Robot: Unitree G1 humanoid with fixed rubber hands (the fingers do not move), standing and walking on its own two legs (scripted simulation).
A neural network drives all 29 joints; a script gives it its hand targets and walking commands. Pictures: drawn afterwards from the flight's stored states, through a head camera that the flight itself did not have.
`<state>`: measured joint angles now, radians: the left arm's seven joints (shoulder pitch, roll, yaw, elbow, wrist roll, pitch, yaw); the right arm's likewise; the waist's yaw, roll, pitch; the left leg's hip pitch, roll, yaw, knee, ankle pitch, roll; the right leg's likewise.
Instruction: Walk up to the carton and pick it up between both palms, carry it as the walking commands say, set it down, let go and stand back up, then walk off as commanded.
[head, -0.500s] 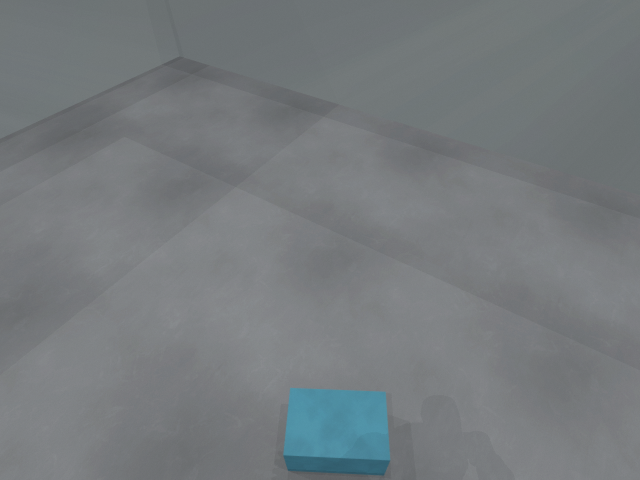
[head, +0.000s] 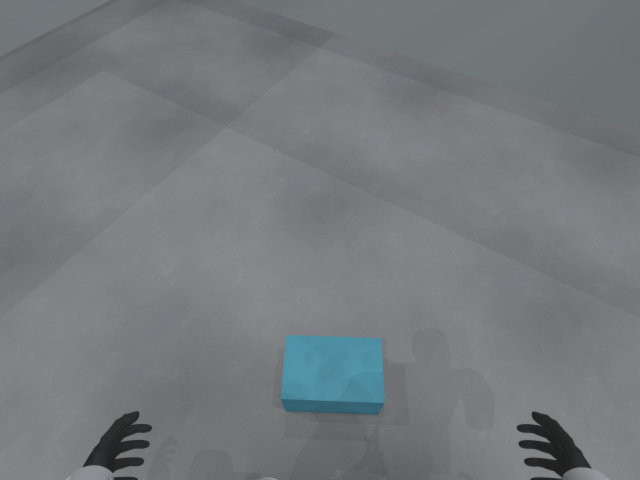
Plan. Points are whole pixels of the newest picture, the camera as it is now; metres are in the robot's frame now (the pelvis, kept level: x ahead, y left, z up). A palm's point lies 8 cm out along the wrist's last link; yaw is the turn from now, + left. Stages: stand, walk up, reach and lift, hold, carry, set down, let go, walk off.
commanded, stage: reach and lift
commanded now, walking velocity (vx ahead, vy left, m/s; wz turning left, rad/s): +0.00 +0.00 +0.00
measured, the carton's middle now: (332, 375) +0.43 +0.01 -0.69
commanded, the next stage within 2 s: none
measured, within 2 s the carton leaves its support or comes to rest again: neither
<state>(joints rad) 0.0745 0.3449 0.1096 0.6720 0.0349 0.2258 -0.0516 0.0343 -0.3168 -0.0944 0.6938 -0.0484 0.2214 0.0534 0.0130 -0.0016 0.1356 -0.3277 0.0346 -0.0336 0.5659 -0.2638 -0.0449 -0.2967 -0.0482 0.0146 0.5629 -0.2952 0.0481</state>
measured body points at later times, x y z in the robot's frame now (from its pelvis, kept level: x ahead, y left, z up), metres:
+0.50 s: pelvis -0.04 +0.00 -0.06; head +0.14 +0.00 +0.35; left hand +0.26 +0.27 -0.16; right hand +0.26 -0.26 -0.16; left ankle +0.02 +0.15 -0.73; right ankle +0.00 -0.15 -0.73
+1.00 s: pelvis -0.07 +0.01 -0.10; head +0.21 +0.01 +0.25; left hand +0.40 +0.25 -0.21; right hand +0.40 -0.23 -0.20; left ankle +0.02 +0.15 -0.73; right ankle +0.00 -0.15 -0.73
